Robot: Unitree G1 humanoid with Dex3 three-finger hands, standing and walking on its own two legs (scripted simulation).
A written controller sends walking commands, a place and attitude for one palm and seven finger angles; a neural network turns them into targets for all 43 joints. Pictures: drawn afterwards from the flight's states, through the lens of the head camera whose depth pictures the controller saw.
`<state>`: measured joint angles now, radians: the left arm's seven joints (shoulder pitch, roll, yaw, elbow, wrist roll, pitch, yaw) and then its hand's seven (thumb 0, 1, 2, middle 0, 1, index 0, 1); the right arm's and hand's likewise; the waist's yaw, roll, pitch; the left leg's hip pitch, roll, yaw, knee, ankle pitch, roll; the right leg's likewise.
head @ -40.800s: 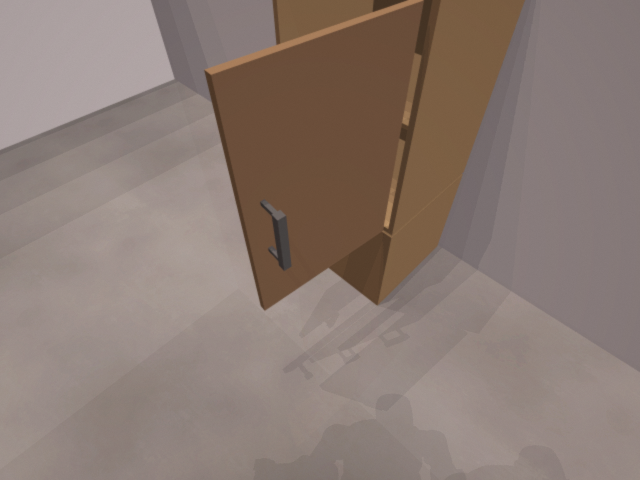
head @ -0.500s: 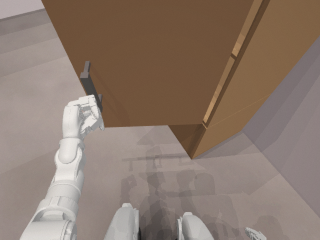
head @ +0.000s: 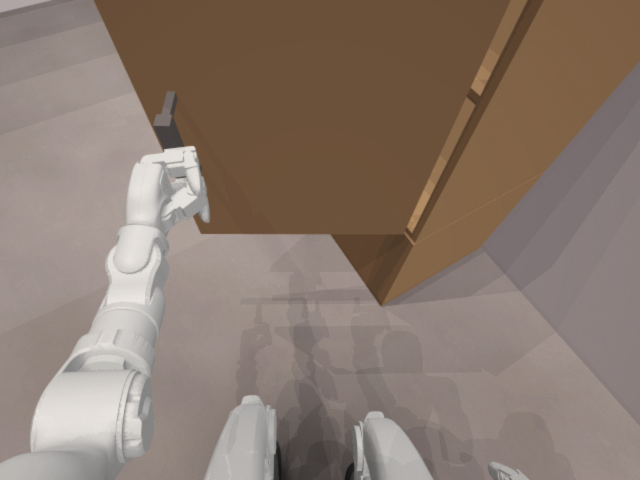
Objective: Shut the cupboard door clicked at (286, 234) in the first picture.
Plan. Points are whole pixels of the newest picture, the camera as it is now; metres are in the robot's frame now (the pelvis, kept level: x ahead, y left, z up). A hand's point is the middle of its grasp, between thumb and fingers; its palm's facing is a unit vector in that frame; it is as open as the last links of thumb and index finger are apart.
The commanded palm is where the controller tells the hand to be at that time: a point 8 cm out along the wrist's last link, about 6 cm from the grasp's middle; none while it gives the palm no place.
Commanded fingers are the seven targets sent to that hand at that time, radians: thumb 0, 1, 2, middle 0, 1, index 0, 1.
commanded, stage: push the door shut along its arc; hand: left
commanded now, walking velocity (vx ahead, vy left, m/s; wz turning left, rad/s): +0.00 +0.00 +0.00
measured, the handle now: (183, 151) +0.52 +0.19 +0.05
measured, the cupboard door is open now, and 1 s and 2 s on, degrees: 60 44 40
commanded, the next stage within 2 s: pull the fist back off the door in 1.22 s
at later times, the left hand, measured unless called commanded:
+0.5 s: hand (217, 157) +0.51 +0.14 +0.05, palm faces -0.15 -0.99 -0.04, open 3.1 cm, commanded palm +0.52 +0.16 +0.05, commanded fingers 0.00 0.90 0.90 -1.30 -1.50 -1.30 -1.50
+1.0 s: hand (254, 121) +0.58 +0.09 +0.05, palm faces -0.30 -0.95 -0.03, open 3.1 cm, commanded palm +0.59 +0.11 +0.05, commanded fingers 0.00 0.90 0.90 -1.30 -1.50 -1.30 -1.50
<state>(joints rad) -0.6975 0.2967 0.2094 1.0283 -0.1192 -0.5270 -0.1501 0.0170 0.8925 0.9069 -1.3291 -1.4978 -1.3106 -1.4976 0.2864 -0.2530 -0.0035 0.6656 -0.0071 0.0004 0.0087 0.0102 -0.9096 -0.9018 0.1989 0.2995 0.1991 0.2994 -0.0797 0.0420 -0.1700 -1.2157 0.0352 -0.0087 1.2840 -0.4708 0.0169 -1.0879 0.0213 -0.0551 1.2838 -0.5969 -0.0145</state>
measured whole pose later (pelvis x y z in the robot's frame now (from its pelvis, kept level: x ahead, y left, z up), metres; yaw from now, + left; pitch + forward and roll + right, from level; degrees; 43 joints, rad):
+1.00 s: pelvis -0.01 +0.01 -0.04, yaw -4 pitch +32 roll -6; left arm -1.26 0.59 0.31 1.30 0.01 -0.29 -0.33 0.02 0.90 0.90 -1.30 -1.50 -1.30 -1.50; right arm 0.38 -0.26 0.06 0.66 -0.03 -0.04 0.03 0.01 -0.91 -0.90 0.20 0.30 0.20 0.30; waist -0.27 0.08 -0.15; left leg -1.52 0.08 -0.03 1.45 -0.51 0.03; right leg -1.37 0.07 -0.07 1.41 -0.60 0.00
